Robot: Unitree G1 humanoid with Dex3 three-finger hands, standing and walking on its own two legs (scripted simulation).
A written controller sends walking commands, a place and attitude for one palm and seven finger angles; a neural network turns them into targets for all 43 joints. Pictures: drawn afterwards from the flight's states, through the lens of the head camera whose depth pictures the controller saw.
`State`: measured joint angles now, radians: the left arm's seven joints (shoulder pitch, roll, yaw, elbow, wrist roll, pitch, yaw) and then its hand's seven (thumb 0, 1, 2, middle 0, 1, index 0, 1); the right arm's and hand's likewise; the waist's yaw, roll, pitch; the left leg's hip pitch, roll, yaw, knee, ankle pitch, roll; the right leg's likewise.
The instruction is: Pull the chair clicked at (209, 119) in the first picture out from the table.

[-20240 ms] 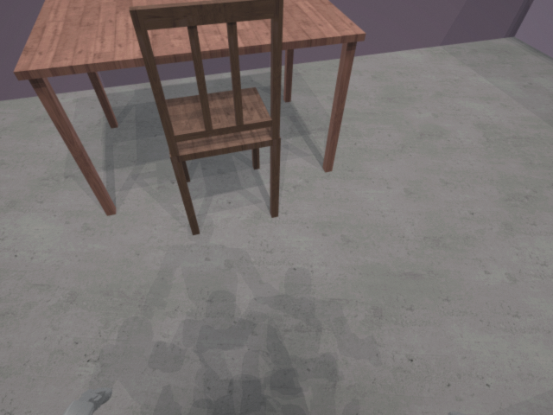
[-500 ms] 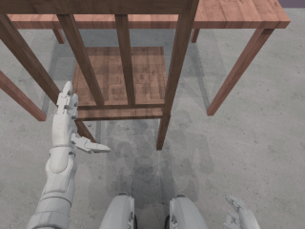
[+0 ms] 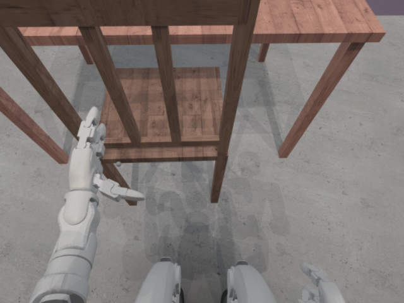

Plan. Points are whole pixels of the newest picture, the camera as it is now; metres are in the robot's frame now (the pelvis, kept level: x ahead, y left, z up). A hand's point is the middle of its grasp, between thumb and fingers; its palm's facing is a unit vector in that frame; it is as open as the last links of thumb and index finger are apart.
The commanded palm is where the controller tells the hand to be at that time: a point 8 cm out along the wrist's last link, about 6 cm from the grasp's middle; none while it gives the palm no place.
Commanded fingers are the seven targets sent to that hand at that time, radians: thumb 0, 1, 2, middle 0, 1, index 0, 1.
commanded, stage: aim the fingers beside a spindle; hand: left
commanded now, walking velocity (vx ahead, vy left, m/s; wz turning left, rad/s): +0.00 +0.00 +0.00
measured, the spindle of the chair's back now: (118, 97) +0.51 +0.19 +0.06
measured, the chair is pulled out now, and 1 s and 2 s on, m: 0.00 0.00 0.00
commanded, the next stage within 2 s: push the fingers through the gap in 1.34 s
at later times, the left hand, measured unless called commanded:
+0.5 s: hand (121, 174) +0.35 +0.16 +0.02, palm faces +0.05 -1.00 -0.02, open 16.9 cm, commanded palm +0.34 +0.22 +0.02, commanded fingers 0.00 -0.50 0.30 -0.06 -0.08 -0.06 -0.08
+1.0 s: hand (113, 170) +0.36 +0.18 +0.01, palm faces +0.08 -1.00 -0.04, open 16.9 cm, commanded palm +0.34 +0.22 +0.02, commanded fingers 0.00 -0.50 0.30 -0.06 -0.08 -0.06 -0.08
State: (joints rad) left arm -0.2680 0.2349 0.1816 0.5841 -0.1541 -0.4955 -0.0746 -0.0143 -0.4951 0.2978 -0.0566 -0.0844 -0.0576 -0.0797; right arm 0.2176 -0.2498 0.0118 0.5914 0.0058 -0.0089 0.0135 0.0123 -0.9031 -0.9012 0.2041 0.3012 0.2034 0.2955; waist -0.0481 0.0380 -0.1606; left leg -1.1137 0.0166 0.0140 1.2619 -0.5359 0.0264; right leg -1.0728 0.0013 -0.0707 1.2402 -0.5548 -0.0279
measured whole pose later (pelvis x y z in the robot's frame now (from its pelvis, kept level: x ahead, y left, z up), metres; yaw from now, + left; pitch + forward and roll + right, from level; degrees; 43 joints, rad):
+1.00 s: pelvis +0.00 +0.01 +0.00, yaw +0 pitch +22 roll -3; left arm -0.23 0.21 0.18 0.56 -0.14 -0.51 -0.06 -0.01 -0.50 0.30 -0.06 -0.08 -0.06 -0.08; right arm 0.22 -0.24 0.02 0.59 0.00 -0.02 0.01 0.01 -0.90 -0.90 0.21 0.30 0.20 0.30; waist -0.06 0.03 -0.16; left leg -1.12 0.01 0.01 1.28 -0.54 0.05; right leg -1.07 0.00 -0.07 1.24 -0.55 -0.01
